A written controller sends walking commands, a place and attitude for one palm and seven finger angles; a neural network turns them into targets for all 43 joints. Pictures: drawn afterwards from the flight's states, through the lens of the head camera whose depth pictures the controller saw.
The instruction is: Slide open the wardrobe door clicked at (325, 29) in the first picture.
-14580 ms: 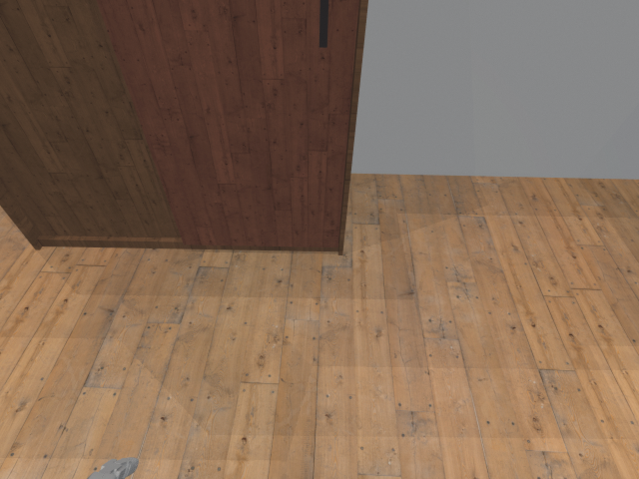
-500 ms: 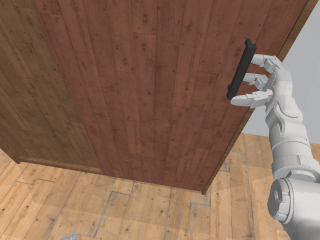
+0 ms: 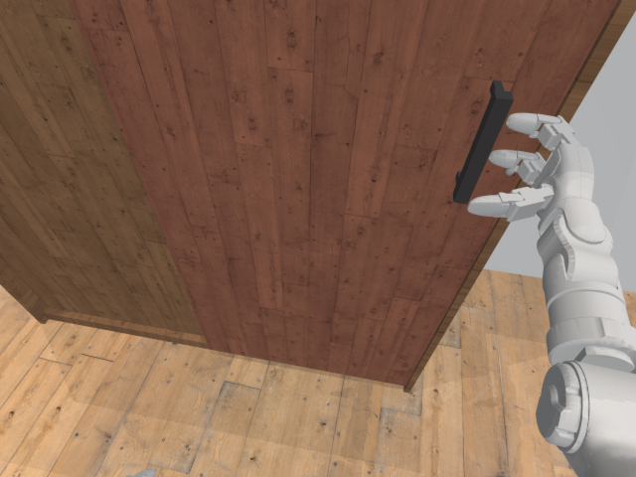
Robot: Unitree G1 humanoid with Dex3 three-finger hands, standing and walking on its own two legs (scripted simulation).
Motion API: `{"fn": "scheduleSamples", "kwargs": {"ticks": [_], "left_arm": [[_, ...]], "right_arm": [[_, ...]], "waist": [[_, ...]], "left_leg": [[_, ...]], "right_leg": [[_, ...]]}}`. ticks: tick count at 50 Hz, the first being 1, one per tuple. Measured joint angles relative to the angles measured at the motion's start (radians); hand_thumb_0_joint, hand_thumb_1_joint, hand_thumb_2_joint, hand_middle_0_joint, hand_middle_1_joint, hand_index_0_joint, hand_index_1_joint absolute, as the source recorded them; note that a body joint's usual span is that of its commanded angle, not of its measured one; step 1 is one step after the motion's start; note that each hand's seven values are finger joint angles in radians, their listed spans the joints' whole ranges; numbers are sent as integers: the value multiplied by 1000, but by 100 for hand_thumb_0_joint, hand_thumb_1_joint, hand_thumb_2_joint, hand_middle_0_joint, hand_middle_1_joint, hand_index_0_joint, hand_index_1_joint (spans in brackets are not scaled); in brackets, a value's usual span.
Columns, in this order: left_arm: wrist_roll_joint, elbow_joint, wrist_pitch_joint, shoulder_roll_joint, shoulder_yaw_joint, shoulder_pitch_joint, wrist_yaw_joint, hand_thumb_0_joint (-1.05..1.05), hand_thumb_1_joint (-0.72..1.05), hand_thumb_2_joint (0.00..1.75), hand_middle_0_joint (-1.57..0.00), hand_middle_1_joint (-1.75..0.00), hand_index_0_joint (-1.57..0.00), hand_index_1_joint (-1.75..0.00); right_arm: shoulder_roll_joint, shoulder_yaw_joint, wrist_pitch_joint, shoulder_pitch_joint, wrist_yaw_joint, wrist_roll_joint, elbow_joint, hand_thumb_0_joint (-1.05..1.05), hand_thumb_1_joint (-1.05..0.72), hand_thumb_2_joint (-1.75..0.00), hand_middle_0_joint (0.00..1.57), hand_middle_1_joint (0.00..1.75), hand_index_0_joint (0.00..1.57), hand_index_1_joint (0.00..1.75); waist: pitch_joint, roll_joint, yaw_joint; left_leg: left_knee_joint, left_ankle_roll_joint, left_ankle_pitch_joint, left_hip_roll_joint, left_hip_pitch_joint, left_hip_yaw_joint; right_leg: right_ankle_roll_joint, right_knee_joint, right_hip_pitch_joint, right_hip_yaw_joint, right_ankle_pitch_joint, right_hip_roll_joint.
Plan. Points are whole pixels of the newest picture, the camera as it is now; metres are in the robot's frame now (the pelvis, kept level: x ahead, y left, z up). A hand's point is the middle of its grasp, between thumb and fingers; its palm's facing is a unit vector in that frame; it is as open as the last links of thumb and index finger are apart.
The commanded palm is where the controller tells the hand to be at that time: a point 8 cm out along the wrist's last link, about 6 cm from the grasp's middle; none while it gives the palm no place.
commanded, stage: slide the fingers in behind the handle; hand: right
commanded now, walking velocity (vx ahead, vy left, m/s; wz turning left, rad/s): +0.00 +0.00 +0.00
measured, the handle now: (477, 145) +0.51 -0.14 +0.18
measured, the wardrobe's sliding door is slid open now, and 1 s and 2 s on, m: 0.00 0.00 0.00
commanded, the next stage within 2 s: grip the handle and tug to test in 1.50 s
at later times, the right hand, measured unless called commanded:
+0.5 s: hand (482, 169) +0.46 -0.14 +0.18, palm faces +0.05 +1.00 +0.03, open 14.0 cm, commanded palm +0.43 -0.19 +0.18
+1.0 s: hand (466, 170) +0.45 -0.12 +0.18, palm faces +0.07 +1.00 -0.01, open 14.3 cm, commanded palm +0.42 -0.16 +0.18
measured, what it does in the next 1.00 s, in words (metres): stands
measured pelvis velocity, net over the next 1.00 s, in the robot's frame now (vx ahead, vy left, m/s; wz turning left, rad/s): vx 0.00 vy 0.01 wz -0.03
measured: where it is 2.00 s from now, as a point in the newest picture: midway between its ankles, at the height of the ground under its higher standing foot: outside the picture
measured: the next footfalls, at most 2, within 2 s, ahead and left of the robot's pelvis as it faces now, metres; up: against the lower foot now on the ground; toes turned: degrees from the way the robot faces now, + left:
none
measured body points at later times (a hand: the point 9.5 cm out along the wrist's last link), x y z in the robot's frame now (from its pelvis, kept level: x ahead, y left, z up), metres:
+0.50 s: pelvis +0.00 +0.00 +0.00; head +0.02 +0.01 +0.45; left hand +0.08 +0.25 -0.12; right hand +0.45 -0.19 +0.18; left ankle -0.03 +0.13 -0.73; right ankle +0.01 -0.14 -0.73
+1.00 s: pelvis +0.00 +0.01 +0.00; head +0.01 +0.02 +0.45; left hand +0.10 +0.26 -0.12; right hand +0.44 -0.17 +0.19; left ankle -0.03 +0.13 -0.73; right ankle +0.01 -0.14 -0.73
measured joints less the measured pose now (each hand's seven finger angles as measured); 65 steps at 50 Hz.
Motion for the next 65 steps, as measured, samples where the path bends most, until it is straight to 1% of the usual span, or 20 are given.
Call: {"fn": "scheduleSamples", "kwargs": {"ticks": [4, 7, 14, 17, 23, 32, 34, 39, 42, 45, 48, 52, 56, 65], "left_arm": [[-3, -3, 4, -1, -4, -13, 2, 1, 91, 90, -20, -30, -20, -30], [-2, -6, 3, -2, -5, -28, 5, 1, 91, 90, -20, -30, -20, -30], [3, -10, -12, -6, -7, -53, 4, 1, 91, 90, -20, -30, -20, -30], [5, -5, -15, -5, -6, -52, 2, 1, 91, 90, -20, -30, -20, -30], [7, 0, -7, -6, -6, -38, -4, 1, 91, 90, -20, -30, -20, -30], [11, 1, 4, -15, -2, -21, -11, 1, 91, 90, -20, -30, -20, -30], [9, 2, 6, -16, -2, -22, -10, 1, 91, 90, -20, -30, -20, -30], [8, 6, 6, -14, 0, -36, -4, 1, 91, 90, -20, -30, -20, -30], [8, 6, 4, -10, 2, -43, -2, 1, 91, 90, -20, -30, -20, -30], [7, 7, 1, -7, 3, -49, 0, 1, 91, 90, -20, -30, -20, -30], [7, 11, -3, -6, 4, -54, 0, 1, 91, 90, -20, -30, -20, -30], [9, 14, -11, -5, 8, -56, -6, 1, 91, 90, -20, -30, -20, -30], [12, 19, -10, -7, 7, -55, -11, 1, 91, 90, -20, -30, -20, -30], [13, 19, -1, -19, -2, -51, -9, 1, 91, 90, -20, -30, -20, -30]], "right_arm": [[16, 18, 31, 6, 2, 10, -14, -1, 50, -30, 30, 121, 31, 120], [28, 26, 45, 4, -7, 10, -20, -1, 50, -30, 30, 120, 30, 120], [42, 48, 21, -22, -37, -6, -23, -2, 50, -30, 30, 120, 30, 120], [49, 60, 21, -39, -42, -6, -13, -2, 50, -30, 29, 120, 30, 120], [72, 55, 39, -36, -53, 0, -14, -2, 50, -30, 29, 120, 30, 120], [107, 53, 46, 31, -90, -11, -97, -2, 50, -30, 30, 120, 30, 120], [110, 56, 50, 40, -95, -11, -109, -2, 50, -30, 30, 120, 30, 120], [108, 76, 69, 18, -109, -17, -100, -2, 50, -30, 29, 120, 27, 119], [110, 80, 76, 12, -115, -12, -98, -2, 50, -30, 28, 119, 27, 118], [113, 87, 73, 5, -119, -5, -89, -2, 50, -30, 26, 119, 26, 118], [118, 108, 67, -14, -122, -5, -73, -2, 50, -30, 26, 119, 25, 118], [136, 126, 60, -28, -137, -7, -70, -2, 50, -30, 27, 119, 24, 119], [147, 124, 51, -26, -148, -12, -64, -2, 50, -30, 26, 120, 25, 119], [139, 112, 44, -29, -132, -15, -41, -2, 50, -30, 28, 120, 28, 120]], "waist": [[2, 2, -10], [7, 6, -13], [16, 14, -10], [12, 11, -9], [0, 2, -7], [-1, -3, -11], [-1, -4, -13], [11, -4, -16], [12, -5, -20], [14, -5, -23], [18, -2, -25], [17, -3, -29], [10, -5, -30], [8, 0, -25]], "left_leg": [[-2, -2, 0, 3, 6, 5], [-2, -2, 1, 5, 7, 9], [5, -2, 1, 6, -5, 15], [7, -2, 0, 7, -8, 15], [5, -3, -3, 8, -5, 8], [-2, 2, -5, 2, 15, -1], [-4, 4, -4, 0, 22, 0], [-6, 8, -3, -1, 29, 9], [-9, 10, -1, -1, 28, 12], [-10, 11, 0, -1, 29, 17], [-7, 12, -3, 1, 27, 24], [-3, 13, -5, 2, 20, 27], [1, 12, -9, 5, 18, 26], [1, 13, -11, 3, 25, 23]], "right_leg": [[-2, -1, 3, 5, 2, 4], [-3, 0, 1, 9, 4, 6], [-2, 9, -14, 16, 5, 8], [-2, 11, -18, 16, 4, 9], [-3, 4, -9, 9, 1, 9], [3, -13, 21, 0, 2, 3], [4, -17, 28, 0, 3, 2], [8, -20, 31, 10, 9, 1], [10, -26, 31, 13, 14, 1], [10, -29, 31, 17, 17, 2], [11, -27, 26, 25, 18, 4], [13, -24, 18, 28, 19, 6], [12, -24, 17, 28, 16, 8], [12, -25, 26, 25, 13, 7]]}}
